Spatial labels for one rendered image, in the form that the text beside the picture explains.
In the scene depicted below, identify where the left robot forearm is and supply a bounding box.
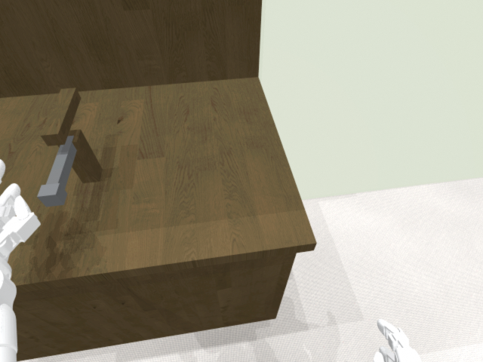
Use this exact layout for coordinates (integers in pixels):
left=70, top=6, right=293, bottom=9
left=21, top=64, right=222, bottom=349
left=0, top=257, right=17, bottom=362

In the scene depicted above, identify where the tap lever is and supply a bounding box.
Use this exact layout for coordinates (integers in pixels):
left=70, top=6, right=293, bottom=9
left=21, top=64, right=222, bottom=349
left=37, top=136, right=77, bottom=207

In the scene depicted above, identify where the right robot hand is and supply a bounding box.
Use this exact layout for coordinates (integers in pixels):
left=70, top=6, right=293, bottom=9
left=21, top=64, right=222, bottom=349
left=373, top=319, right=422, bottom=362

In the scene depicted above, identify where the left robot hand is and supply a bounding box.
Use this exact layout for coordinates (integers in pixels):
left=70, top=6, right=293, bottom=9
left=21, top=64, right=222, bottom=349
left=0, top=159, right=41, bottom=262

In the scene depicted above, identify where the counter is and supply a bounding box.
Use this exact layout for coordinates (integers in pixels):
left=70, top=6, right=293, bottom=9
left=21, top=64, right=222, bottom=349
left=0, top=0, right=317, bottom=361

